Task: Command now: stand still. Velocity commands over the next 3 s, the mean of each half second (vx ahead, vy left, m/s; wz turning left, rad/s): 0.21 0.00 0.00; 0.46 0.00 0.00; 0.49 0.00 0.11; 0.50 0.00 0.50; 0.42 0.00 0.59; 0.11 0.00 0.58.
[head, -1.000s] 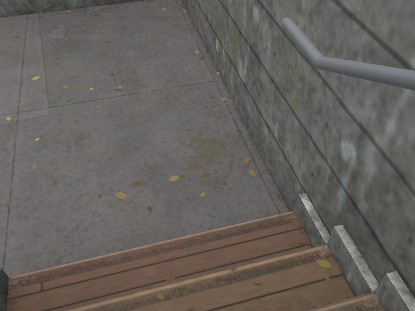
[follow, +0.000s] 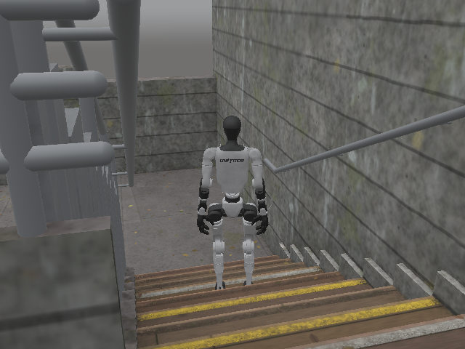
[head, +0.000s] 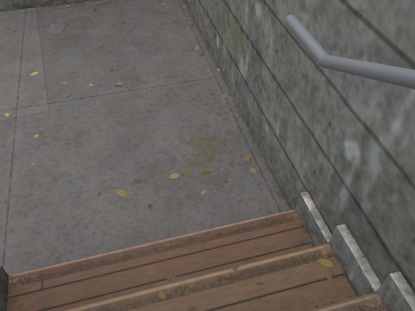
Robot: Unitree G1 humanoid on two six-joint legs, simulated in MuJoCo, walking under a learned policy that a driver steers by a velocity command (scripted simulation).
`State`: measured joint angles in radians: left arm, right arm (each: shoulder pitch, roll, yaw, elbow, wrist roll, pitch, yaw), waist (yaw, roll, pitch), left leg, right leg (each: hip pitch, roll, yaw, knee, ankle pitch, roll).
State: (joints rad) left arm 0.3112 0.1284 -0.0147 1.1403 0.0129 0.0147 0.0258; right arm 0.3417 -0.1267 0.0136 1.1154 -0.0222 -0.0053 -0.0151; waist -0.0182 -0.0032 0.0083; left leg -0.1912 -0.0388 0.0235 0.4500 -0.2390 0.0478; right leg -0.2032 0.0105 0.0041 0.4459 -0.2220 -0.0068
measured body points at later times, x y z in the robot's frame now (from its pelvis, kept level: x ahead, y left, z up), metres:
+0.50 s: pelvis +0.09 -0.02 -0.01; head +0.09 -0.03 +0.44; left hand +0.01 +0.22 -0.15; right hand +0.10 -0.26 -0.16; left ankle +0.07 +0.09 -0.70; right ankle +0.03 -0.10 -0.74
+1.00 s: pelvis +0.35 +0.05 -0.17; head +0.38 +0.06 +0.28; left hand +0.34 +0.29 -0.33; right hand +0.36 -0.19 -0.32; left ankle +0.32 +0.11 -0.89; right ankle +0.32 -0.09 -0.73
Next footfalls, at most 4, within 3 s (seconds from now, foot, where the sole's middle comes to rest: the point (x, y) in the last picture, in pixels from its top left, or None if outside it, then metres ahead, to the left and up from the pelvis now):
0.82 left None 0.36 0.11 -0.93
1.34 right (226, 297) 0.72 -0.07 -1.08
1.88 left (180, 258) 0.97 0.14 -1.23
2.44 right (192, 208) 1.37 0.09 -1.38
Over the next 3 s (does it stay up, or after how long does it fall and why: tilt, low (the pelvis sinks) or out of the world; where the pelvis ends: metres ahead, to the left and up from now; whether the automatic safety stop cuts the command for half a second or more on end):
stays up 1.30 0.16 -0.62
